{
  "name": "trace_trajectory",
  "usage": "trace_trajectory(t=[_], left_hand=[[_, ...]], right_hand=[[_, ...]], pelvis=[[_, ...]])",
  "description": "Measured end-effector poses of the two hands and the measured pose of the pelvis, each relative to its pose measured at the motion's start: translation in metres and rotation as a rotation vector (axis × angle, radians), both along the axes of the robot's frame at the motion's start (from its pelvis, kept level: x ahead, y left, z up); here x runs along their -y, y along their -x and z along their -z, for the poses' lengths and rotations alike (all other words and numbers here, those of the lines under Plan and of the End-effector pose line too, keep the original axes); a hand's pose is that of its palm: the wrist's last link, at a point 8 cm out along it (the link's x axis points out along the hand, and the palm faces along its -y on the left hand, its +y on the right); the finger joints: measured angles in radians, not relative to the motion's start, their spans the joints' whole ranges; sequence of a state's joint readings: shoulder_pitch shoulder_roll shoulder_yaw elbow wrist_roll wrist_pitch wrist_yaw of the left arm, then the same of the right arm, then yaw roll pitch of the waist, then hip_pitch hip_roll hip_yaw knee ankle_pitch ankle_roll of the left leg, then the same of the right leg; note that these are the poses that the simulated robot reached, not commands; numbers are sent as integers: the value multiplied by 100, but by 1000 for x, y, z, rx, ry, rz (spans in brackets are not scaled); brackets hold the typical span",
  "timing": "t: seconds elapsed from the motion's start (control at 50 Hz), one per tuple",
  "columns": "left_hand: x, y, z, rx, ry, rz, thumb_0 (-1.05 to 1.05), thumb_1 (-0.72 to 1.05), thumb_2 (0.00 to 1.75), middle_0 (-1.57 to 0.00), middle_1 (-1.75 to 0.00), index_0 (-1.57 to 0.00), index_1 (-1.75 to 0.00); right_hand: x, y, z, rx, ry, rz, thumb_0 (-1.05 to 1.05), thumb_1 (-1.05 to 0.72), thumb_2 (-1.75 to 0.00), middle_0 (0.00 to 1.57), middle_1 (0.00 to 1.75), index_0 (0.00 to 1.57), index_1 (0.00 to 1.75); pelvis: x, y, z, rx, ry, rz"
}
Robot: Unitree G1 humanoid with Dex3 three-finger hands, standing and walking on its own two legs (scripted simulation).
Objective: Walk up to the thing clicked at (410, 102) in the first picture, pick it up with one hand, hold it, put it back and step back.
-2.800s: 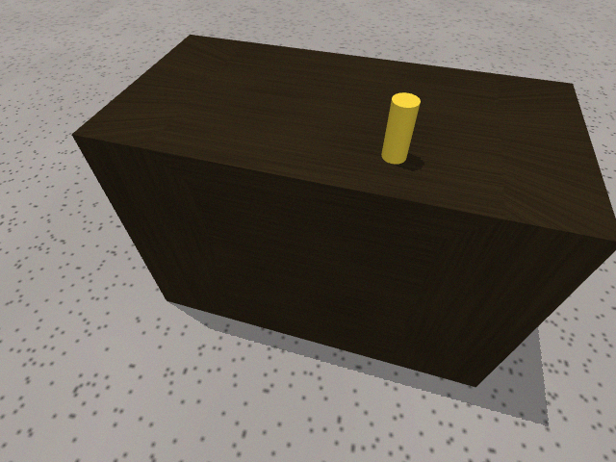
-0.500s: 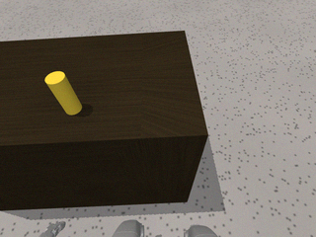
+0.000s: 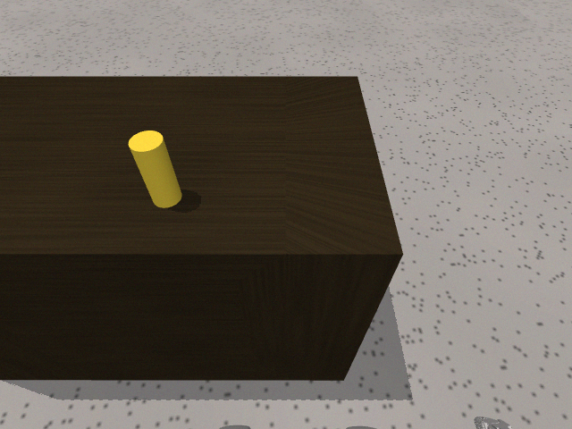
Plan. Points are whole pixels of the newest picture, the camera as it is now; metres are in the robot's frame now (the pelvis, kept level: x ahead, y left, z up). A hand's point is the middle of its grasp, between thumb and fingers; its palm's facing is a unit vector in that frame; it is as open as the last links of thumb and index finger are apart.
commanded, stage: walk up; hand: left
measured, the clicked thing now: (157, 171) +0.50 +0.25 +0.06
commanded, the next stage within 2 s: stand in 0.92 s
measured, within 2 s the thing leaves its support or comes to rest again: neither
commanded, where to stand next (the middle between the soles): +0.06 +0.01 m, yaw +0 degrees
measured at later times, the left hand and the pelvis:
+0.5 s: hand out of the picture +0.11 +0.25 -0.13, palm faces -0.01 -0.93 -0.36, open 7.4 cm; pelvis +0.02 +0.00 +0.03, yaw +0 degrees
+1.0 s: hand out of the picture +0.11 +0.25 -0.13, palm faces -0.03 -0.93 -0.36, open 7.4 cm; pelvis +0.03 -0.01 +0.03, yaw +0 degrees
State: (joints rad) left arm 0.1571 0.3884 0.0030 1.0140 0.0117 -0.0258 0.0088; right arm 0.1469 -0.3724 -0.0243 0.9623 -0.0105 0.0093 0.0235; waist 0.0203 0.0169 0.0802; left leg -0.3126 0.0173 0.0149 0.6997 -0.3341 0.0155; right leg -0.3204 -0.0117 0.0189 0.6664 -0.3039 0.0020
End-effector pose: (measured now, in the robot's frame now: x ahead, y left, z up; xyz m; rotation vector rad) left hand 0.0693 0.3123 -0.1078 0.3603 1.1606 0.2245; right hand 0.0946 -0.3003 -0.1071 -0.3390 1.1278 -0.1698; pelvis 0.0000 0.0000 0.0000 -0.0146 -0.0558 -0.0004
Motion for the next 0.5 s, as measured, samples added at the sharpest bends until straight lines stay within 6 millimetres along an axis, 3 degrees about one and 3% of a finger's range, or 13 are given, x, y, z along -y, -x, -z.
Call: trace_trajectory(t=[0.24, 0.5], left_hand=[[6, 9, -12, -59, 11, -29, 1, 90, 90, -21, -30, -20, -30], [18, -30, -19, -11, 34, -2, 1, 90, 90, -21, -30, -20, -30]], right_hand=[[-6, -11, -8, -32, -37, 8, 1, -90, -90, 20, 30, 20, 30], [2, -8, -16, -50, -26, 64, 1, -91, -90, 20, 30, 20, 30]], pelvis=[[3, -9, -18, -4, -8, 0], [3, -15, -26, -2, -14, 5]])
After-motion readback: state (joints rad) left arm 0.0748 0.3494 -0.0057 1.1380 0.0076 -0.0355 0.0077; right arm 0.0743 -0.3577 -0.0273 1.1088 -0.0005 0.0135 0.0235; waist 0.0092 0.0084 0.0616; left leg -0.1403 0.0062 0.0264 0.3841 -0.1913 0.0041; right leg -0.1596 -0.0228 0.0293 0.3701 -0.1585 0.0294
